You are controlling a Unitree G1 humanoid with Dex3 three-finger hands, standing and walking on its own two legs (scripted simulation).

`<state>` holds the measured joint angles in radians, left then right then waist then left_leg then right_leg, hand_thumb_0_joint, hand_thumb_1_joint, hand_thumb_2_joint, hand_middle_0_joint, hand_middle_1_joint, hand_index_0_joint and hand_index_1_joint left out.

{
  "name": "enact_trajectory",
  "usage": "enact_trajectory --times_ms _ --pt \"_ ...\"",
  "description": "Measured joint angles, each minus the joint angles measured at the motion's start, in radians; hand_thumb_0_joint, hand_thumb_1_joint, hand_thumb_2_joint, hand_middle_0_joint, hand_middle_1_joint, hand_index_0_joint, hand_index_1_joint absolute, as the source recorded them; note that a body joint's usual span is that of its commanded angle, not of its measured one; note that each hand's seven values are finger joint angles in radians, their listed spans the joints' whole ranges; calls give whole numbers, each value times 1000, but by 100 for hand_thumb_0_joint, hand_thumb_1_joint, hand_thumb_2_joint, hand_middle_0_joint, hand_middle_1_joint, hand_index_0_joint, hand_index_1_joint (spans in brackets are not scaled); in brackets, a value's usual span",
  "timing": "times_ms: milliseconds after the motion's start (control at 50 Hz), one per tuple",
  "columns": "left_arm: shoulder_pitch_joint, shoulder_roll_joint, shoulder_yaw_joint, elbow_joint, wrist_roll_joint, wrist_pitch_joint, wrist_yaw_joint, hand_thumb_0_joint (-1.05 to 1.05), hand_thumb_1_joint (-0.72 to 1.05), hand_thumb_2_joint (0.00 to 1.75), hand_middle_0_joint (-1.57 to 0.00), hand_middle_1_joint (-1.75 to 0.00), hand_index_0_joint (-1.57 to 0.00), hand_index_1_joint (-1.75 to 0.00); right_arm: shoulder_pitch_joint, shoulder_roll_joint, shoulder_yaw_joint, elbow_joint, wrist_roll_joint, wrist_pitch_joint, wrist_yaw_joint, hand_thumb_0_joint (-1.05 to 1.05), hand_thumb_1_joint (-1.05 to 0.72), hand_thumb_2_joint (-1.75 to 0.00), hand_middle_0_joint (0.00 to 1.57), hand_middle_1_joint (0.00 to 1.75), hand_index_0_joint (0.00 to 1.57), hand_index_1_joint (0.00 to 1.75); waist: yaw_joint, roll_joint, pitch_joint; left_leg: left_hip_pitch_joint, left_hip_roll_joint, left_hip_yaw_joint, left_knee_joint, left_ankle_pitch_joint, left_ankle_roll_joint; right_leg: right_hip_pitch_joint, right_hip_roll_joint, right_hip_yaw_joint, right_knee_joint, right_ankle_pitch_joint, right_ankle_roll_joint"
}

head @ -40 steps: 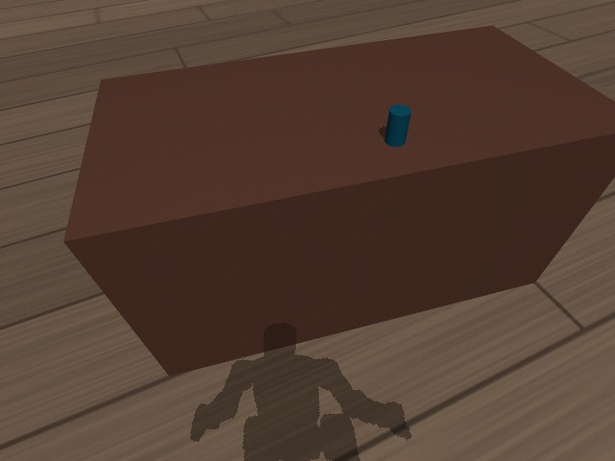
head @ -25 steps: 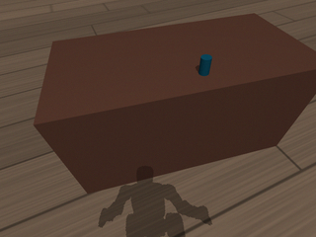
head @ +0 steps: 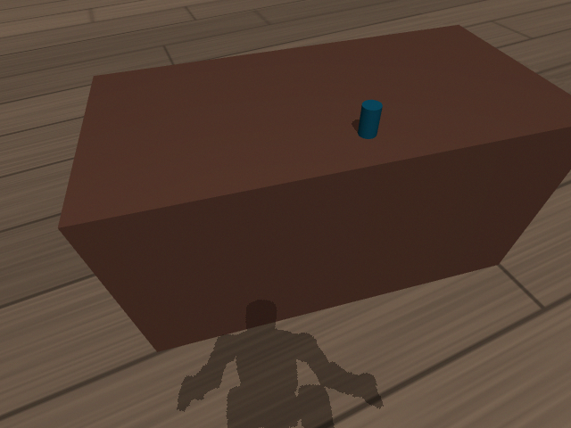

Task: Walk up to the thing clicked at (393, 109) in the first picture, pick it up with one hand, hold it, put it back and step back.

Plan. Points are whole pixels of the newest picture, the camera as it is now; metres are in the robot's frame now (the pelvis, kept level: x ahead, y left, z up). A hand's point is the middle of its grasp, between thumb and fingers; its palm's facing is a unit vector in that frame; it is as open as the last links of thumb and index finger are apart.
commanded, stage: stand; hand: right
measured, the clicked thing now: (369, 119) +0.84 -0.20 -0.04
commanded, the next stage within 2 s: walk up in 0.32 s
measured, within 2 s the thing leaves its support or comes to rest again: neither
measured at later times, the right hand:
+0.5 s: hand out of the picture +0.06 -0.29 -0.16, palm faces -0.05 +0.93 -0.37, open 7.4 cm
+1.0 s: hand (489, 338) +0.31 -0.33 -0.15, palm faces -0.19 +0.88 -0.43, open 7.4 cm
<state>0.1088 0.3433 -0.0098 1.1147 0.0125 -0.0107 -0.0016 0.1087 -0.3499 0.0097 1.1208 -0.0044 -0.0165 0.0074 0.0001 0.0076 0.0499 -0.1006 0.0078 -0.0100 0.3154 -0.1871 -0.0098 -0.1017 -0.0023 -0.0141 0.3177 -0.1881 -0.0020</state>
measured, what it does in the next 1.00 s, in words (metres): walks ahead: right foot, then left foot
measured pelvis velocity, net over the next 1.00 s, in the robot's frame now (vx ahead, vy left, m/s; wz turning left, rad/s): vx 0.17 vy -0.08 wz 0.15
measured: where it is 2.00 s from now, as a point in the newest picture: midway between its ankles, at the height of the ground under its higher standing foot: (339, 417)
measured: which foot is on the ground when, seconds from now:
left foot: down 0.00-0.60, up 0.62-0.92, down 0.94-1.00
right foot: down 0.00-0.36, up 0.38-0.56, down 0.58-0.96, up 0.98-1.00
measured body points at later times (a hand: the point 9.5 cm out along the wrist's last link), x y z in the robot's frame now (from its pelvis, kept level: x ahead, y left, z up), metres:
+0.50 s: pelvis +0.02 -0.02 -0.01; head +0.04 -0.02 +0.44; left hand +0.09 +0.31 -0.13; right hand +0.06 -0.34 -0.13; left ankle -0.01 +0.12 -0.75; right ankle +0.02 -0.15 -0.72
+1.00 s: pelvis +0.17 -0.08 -0.03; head +0.19 -0.05 +0.41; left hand +0.14 +0.23 -0.16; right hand +0.32 -0.38 -0.12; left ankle +0.23 +0.04 -0.75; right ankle +0.10 -0.19 -0.72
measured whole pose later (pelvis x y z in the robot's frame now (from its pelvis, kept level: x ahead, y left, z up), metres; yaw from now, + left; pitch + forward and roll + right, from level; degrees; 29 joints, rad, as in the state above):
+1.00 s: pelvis +0.17 -0.08 -0.03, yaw +9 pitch -3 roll +1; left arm 0.36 0.40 0.06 0.84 0.03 0.00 -0.06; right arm 0.27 -0.39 -0.07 0.80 -0.02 -0.09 0.03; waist 0.04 -0.06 0.11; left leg -0.37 0.00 0.06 0.66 -0.23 0.04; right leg -0.23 -0.03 -0.06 0.93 -0.51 -0.04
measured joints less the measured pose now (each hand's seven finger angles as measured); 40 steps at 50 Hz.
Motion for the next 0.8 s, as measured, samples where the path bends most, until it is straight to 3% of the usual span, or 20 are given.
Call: enact_trajectory --times_ms 320,400,440,480,540,580,600,620,660,700,740,800 --pt "1 2 2 2 -1 2 0 0 90 90 -20 -30 -20 -30 6 0 -1 -1 -1 -1 0 0 -90 -90 20 30 20 30 -1 -1 0 6 -3 0 -6 1 1 5 -3 0 -2 -1 2" --pt "24 25 54 -57 29 22 -41 0 90 90 -20 -30 -20 -30 75 7 -39 -56 -14 -27 12 0 -90 -90 20 30 21 30 1 -22 -14 -30 -13 -15 66 -53 30 -92 -5 0 235 -204 -18" --pt "33 46 76 -90 34 31 -54 0 90 90 -20 -30 -20 -30 117 7 -54 -78 -20 -41 10 0 -90 -90 20 30 21 30 -1 -39 -12 -38 -19 -24 81 -65 36 -171 -12 21 400 -236 -23" --pt "44 64 91 -119 31 30 -66 0 90 90 -20 -30 -20 -30 152 -2 -63 -92 -26 -46 8 0 -90 -90 21 30 21 30 1 -49 -3 -34 -18 -32 86 -76 34 -223 -32 41 461 -256 -26" --pt "68 84 108 -148 34 28 -81 0 90 90 -20 -30 -20 -30 192 -26 -78 -116 -37 -44 13 0 -90 -90 21 30 21 30 -2 -45 14 -23 -1 -42 110 -105 13 -251 -61 53 407 -258 -22" --pt "86 90 116 -163 36 21 -84 0 90 90 -20 -30 -20 -30 213 -47 -85 -133 -38 -37 15 0 -90 -90 21 30 21 30 -1 -30 24 -25 20 -50 167 -149 -5 -228 -67 38 309 -190 -22" --pt "94 88 120 -170 37 12 -81 0 90 90 -20 -30 -20 -30 222 -60 -88 -140 -38 -30 15 0 -90 -90 21 30 21 30 -1 -10 30 -39 39 -64 229 -191 1 -210 -54 18 283 -99 -8" --pt "101 83 125 -180 41 2 -76 0 90 90 -20 -30 -20 -30 228 -70 -91 -144 -36 -21 10 0 -90 -90 21 30 21 30 -3 14 35 -74 54 -87 334 -235 23 -200 -36 -7 294 -72 2" --pt "126 74 123 -201 43 -11 -70 0 90 90 -20 -30 -20 -30 230 -73 -90 -142 -29 -3 0 0 -90 -90 20 30 21 30 7 22 31 -168 27 -95 571 -297 41 -183 -28 -33 317 -110 -3" --pt "152 57 113 -214 33 -11 -68 0 90 90 -20 -30 -20 -30 226 -78 -85 -149 -19 -7 4 0 -90 -90 20 30 20 30 18 26 30 -247 11 -60 708 -270 48 -136 -26 -51 277 -120 -18" --pt "178 42 101 -222 26 -15 -64 0 90 90 -20 -30 -20 -30 220 -84 -82 -167 -11 -21 14 1 -90 -90 20 30 20 30 28 30 30 -302 13 -26 721 -230 46 -88 -19 -65 219 -110 -26" --pt "214 34 88 -235 23 -19 -63 0 90 90 -20 -30 -20 -30 206 -81 -79 -206 -8 -34 32 0 -90 -90 20 30 20 30 41 22 33 -346 24 6 612 -198 32 -37 -10 -82 164 -110 -31"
